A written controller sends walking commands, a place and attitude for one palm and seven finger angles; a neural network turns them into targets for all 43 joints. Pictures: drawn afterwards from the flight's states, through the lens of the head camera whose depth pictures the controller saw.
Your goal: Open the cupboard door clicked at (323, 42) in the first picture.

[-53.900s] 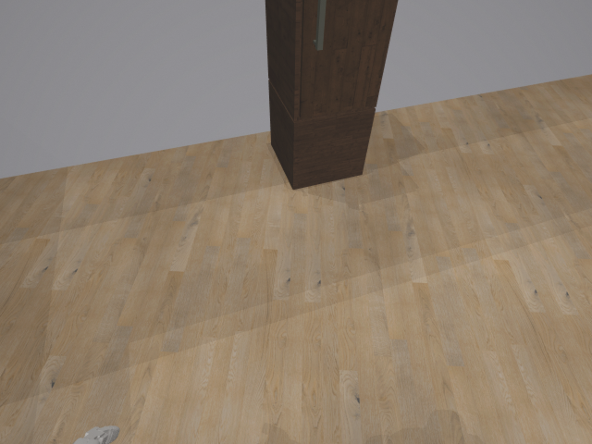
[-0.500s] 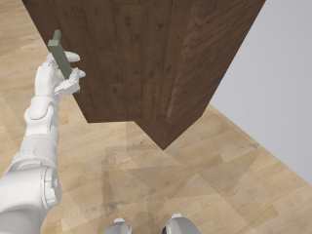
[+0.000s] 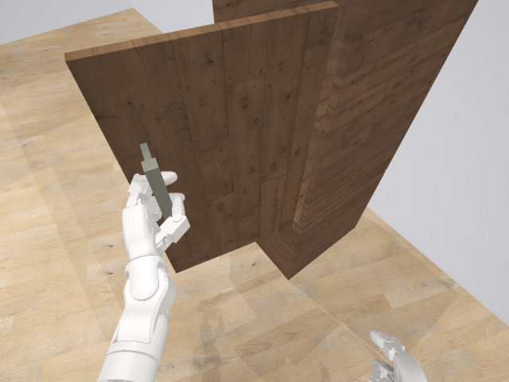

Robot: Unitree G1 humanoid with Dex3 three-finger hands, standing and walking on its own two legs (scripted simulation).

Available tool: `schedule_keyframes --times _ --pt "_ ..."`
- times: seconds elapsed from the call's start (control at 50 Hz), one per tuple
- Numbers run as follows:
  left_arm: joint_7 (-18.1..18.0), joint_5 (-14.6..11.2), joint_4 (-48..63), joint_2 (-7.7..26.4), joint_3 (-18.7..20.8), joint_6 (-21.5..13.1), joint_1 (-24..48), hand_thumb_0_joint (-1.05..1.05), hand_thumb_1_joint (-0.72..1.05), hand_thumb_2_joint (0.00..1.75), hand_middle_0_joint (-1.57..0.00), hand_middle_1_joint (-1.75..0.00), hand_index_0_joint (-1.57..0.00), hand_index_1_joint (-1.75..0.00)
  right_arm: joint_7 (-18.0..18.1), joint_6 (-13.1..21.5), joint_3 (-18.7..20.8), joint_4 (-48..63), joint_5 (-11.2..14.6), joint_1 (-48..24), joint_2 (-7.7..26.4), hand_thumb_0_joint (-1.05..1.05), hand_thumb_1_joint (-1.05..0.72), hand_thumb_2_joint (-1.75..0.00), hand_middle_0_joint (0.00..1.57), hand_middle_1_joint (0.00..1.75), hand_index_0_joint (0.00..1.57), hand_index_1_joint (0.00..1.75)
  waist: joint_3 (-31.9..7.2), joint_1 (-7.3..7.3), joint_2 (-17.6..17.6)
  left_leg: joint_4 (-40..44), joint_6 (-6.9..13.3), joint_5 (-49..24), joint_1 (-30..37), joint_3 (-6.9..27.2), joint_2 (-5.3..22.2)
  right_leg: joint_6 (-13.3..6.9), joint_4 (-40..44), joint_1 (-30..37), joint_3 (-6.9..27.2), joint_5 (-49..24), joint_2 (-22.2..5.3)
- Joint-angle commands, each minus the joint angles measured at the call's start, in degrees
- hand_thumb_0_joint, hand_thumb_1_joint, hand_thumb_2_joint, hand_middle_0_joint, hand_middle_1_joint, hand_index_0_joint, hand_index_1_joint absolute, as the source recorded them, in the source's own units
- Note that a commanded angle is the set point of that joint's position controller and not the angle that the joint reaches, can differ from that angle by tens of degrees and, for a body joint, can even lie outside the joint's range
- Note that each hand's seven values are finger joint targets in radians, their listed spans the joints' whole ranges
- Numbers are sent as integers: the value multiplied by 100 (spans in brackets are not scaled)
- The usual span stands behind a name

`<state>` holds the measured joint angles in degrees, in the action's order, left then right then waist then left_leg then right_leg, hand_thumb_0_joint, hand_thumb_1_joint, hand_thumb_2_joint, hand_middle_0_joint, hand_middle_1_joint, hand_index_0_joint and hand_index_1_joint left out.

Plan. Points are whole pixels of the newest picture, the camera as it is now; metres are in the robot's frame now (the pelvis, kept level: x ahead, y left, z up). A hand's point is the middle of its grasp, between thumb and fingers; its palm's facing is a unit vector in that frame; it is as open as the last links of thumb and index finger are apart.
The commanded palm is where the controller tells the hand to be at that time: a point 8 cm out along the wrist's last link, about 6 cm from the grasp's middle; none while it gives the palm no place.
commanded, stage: pull the door open along its arc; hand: left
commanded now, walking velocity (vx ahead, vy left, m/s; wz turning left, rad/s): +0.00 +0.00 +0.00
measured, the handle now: (160, 190) +0.40 +0.17 +0.07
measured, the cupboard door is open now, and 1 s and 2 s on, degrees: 76 100 100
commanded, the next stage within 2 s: open thumb and fingers to let go in 0.48 s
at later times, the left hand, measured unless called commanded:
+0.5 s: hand (236, 273) +0.26 +0.04 +0.07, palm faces +0.29 -0.96 -0.03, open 6.1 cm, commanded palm +0.21 +0.08 +0.07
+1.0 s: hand (232, 270) +0.27 +0.04 +0.07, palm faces +0.35 -0.94 -0.02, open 10.6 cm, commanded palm +0.22 +0.08 +0.07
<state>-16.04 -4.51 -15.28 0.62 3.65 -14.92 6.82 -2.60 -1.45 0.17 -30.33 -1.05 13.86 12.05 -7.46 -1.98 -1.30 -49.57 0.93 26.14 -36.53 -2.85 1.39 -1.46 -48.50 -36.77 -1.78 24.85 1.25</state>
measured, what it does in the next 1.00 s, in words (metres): stands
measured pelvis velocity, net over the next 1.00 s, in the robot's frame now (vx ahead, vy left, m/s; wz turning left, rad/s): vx -0.01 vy -0.04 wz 0.07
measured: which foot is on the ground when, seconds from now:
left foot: down 0.00-1.00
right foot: down 0.00-1.00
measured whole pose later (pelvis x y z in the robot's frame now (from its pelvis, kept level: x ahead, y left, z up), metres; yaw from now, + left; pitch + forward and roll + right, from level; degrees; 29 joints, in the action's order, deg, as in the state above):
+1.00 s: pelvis -0.01 -0.04 +0.00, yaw +4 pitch +9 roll +1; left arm -29.4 4.6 -1.8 -4.6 -14.4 -10.1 -9.2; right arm -0.3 -0.8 -0.4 -31.2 -2.8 11.5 11.1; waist -6.4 -0.8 -2.0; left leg -49.7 -2.0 24.8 -33.7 1.7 0.7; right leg -4.5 -50.8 -33.3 -6.2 26.5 0.6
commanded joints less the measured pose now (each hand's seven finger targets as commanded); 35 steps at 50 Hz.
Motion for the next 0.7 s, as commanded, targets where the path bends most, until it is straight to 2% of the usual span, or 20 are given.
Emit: schedule_keyframes --times 0.0,0.06,0.08,0.1,0.14,0.16,0.18,0.2,0.28,0.32,0.42,0.48,0.5,0.54,0.56,0.58,0.6,0.64,0.68 --pt "-1175 632 1929 77 -311 -286 474 0 90 90 -40 -135 -40 -135 7 124 258 693 -172 -47 576 0 -90 -90 20 30 20 30 -1741 207 204 373 -72 -2739 939 236 -71 -8 271 1313 -95 -2861 -42" --pt "-1311 931 2142 -322 -933 -111 368 0 90 90 -40 -135 -40 -135 76 57 248 740 -222 -138 533 0 -90 -90 20 30 20 30 -1542 91 329 403 -48 -2424 967 228 -97 -10 394 1325 -79 -2778 -88" --pt "-1334 976 2175 -362 -1038 -64 321 0 90 90 -40 -135 -40 -135 116 47 238 750 -236 -173 535 0 -90 -90 20 30 20 30 -1505 47 464 394 -27 -2333 953 251 -97 -6 451 1335 -57 -2739 -91" --pt "-1340 1012 2296 -472 -1200 -32 274 0 90 90 -40 -135 -40 -135 142 30 238 769 -225 -279 493 0 -90 -90 20 30 20 30 -1478 69 307 412 -35 -2261 995 237 -99 -16 475 1331 -32 -2688 -110" --pt "-1339 998 2281 -708 -1451 41 92 0 90 90 -40 -135 -40 -135 184 35 196 789 -222 -366 447 0 -90 -90 20 30 20 30 -1300 35 456 448 -31 -2072 981 268 -113 -11 554 1315 -53 -2537 -124" --pt "-1343 999 2382 -751 -1538 45 85 0 90 90 -40 -135 -40 -135 200 53 183 808 -218 -430 437 0 -90 -90 20 30 20 30 -1256 40 361 448 -25 -1975 987 262 -127 -9 593 1285 -29 -2454 -141" --pt "-1357 1019 2362 -832 -1645 62 -65 0 90 90 -40 -135 -40 -135 211 67 174 802 -222 -429 417 0 -90 -90 20 30 20 30 -1160 20 485 450 -16 -1935 972 283 -128 -6 635 1296 -27 -2430 -139" --pt "-1368 1025 2483 -923 -1742 48 -301 0 90 90 -40 -135 -40 -135 204 88 175 837 -222 -474 393 0 -90 -90 20 30 20 30 -1222 70 446 459 -19 -1943 981 281 -140 -6 626 1363 -18 -2461 -162" --pt "-1355 1170 2955 -1207 -2202 107 -1377 0 90 90 -40 -135 -40 -135 132 200 153 952 -203 -513 304 0 -90 -90 20 30 20 30 -1362 118 487 390 -11 -2242 1045 310 -153 18 552 1638 3 -3125 -220" --pt "-1325 1111 3257 -1359 -2404 143 -1763 0 90 90 -40 -135 -40 -135 98 261 117 1027 -167 -587 263 0 -90 -90 20 30 20 30 -1245 123 466 402 -13 -2154 1041 324 -164 27 572 1656 -30 -3100 -230" --pt "-1270 893 3730 -1382 -2415 305 -2769 0 90 90 -40 -135 -40 -135 47 374 40 1134 -140 -747 214 0 -90 -90 20 30 20 30 -1075 226 528 376 -48 -1876 907 324 -245 98 711 1839 74 -3315 -308" --pt "-1417 959 3428 -1122 -2068 355 -2113 0 90 90 -40 -135 -40 -135 112 395 35 1015 -185 -711 257 0 -90 -90 20 30 20 30 -821 125 708 294 -68 -1642 723 357 -277 162 827 1632 231 -3181 -366" --pt "-1465 974 3419 -1059 -1966 331 -1786 0 90 90 -40 -135 -40 -135 129 399 46 986 -222 -716 273 0 -90 -90 20 30 20 30 -870 113 577 258 -66 -1604 683 354 -287 178 801 1556 296 -3159 -390" --pt "-1535 1027 3170 -897 -1801 266 -1199 0 90 90 -40 -135 -40 -135 182 390 38 880 -241 -688 274 0 -90 -90 20 30 20 30 -824 36 645 192 -60 -1493 609 375 -302 200 802 1399 363 -2959 -420" --pt "-1543 1023 3130 -933 -1802 230 -1155 0 90 90 -40 -135 -40 -135 194 398 49 874 -251 -681 268 0 -90 -90 20 30 20 30 -946 74 633 187 -64 -1454 593 376 -314 214 805 1434 406 -2901 -442" --pt "-1524 1042 3077 -898 -1805 213 -1218 0 83 87 -40 -134 -40 -134 208 403 65 866 -236 -706 267 0 -90 -90 20 30 20 30 -949 86 689 178 -60 -1461 583 372 -312 202 837 1452 433 -2852 -435" --pt "-1494 1024 2974 -1000 -1884 209 -1217 0 76 84 -39 -134 -39 -134 208 397 62 857 -231 -674 273 0 -90 -90 20 30 20 30 -987 66 717 188 -57 -1460 571 373 -318 213 839 1485 435 -2882 -458" --pt "-1435 983 2996 -1005 -1917 190 -1168 0 62 78 -38 -132 -38 -132 214 396 74 867 -217 -658 281 0 -90 -90 20 30 20 30 -1114 76 624 188 -53 -1452 602 356 -326 229 842 1538 471 -2939 -486" --pt "-1385 967 2947 -882 -1808 163 -1155 0 48 72 -37 -130 -37 -130 233 370 91 831 -197 -633 288 0 -90 -90 20 30 20 30 -1160 100 764 208 -62 -1474 569 374 -318 230 872 1648 521 -2973 -503"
